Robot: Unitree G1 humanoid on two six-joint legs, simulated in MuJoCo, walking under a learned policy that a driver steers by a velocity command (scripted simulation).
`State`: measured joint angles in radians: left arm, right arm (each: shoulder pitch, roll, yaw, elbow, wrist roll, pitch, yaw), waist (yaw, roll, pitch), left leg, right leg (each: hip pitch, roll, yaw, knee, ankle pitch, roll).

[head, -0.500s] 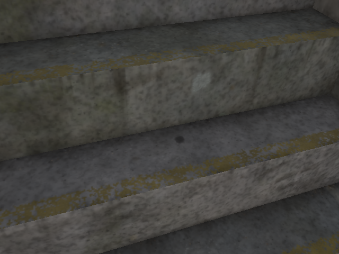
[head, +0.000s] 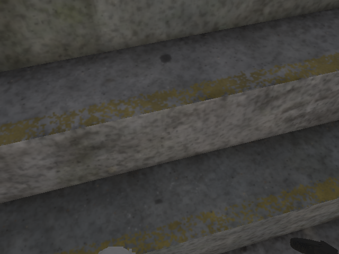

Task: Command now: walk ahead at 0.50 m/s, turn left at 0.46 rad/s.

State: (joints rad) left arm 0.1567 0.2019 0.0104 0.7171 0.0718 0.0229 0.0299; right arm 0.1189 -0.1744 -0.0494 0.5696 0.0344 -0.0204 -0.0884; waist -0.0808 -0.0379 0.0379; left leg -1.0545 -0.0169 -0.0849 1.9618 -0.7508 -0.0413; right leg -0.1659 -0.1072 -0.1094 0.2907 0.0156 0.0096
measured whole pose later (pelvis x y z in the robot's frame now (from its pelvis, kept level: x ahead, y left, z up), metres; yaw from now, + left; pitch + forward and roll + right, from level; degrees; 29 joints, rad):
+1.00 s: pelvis +0.07 +0.01 +0.15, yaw +18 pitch -2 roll -1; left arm 0.27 0.19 0.03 0.76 0.03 0.10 0.02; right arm 0.12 -0.21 -0.05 0.74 -0.03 0.02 -0.14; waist 0.09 0.02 0.02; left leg -0.50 0.19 0.16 0.97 -0.47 0.01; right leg -0.51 -0.02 -0.05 1.07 -0.29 -0.03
